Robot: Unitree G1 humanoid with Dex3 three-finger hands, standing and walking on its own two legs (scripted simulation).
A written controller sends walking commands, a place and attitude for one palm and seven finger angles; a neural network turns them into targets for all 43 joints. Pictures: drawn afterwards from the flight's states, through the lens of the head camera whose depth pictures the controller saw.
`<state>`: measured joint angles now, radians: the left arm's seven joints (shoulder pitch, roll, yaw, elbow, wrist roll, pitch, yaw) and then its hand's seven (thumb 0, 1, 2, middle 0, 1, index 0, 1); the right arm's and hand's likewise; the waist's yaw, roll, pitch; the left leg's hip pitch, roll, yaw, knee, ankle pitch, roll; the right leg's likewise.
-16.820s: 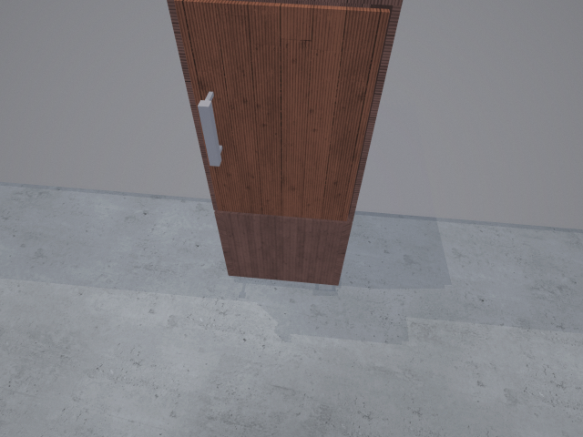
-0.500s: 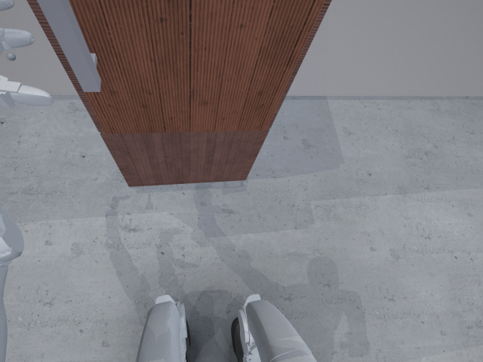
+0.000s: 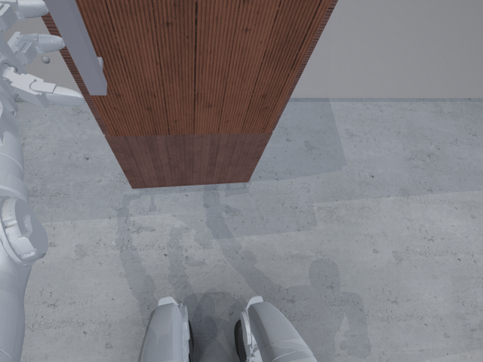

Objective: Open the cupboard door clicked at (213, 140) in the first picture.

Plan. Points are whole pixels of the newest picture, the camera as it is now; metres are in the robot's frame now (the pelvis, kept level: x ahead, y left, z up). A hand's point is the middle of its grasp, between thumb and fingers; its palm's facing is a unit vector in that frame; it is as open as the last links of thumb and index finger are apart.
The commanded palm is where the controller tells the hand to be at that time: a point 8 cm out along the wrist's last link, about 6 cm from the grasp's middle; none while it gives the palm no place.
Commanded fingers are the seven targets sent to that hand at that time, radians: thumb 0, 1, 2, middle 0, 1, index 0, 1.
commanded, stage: slide the fingers in behind the handle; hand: left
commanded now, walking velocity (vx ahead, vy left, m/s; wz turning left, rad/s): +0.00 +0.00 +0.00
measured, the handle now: (82, 37) +0.59 +0.18 +0.08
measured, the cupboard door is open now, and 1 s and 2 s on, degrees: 0 0 0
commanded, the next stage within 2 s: move the hooked fingers beside the handle in 1.28 s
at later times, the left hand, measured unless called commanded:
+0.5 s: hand (52, 62) +0.55 +0.22 +0.08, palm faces +0.06 -1.00 -0.01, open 14.3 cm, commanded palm +0.53 +0.21 +0.07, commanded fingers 0.00 -0.50 0.30 -0.30 -1.20 -0.30 -1.20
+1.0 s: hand (67, 69) +0.53 +0.20 +0.08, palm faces +0.11 -0.99 -0.01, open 15.3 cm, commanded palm +0.53 +0.18 +0.07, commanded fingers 0.00 -0.50 0.30 -0.30 -1.20 -0.30 -1.20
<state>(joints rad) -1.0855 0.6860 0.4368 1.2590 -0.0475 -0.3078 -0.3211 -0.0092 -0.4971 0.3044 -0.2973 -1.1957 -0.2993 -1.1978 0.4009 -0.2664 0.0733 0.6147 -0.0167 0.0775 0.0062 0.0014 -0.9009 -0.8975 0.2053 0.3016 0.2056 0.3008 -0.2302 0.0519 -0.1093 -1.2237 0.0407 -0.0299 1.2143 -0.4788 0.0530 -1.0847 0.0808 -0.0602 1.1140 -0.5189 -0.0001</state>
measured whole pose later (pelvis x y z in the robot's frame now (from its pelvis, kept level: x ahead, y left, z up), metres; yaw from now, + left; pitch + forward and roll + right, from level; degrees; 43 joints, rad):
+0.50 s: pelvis +0.00 +0.00 +0.00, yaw +2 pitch +28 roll -7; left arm -1.09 0.60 0.34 1.23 -0.08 -0.34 -0.22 -0.01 -0.50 0.30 -0.28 -1.20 -0.23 -1.20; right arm 0.40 -0.27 0.04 0.65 -0.03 0.07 0.02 0.00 -0.90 -0.90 0.20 0.30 0.20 0.30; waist -0.20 0.04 -0.11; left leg -1.23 0.02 -0.05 1.22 -0.48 0.04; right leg -1.08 0.07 -0.09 1.12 -0.53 -0.01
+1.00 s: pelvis +0.00 -0.01 +0.00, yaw +4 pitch +27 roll -7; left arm -1.10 0.49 0.24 1.25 -0.10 -0.39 -0.10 -0.01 -0.50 0.30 -0.30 -1.20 -0.01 -1.13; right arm 0.38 -0.25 0.02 0.70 -0.05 0.05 0.05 0.00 -0.90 -0.90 0.20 0.30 0.20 0.30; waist -0.18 0.04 -0.12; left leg -1.22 0.00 -0.08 1.22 -0.47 0.04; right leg -1.06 0.05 -0.11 1.13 -0.54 -0.02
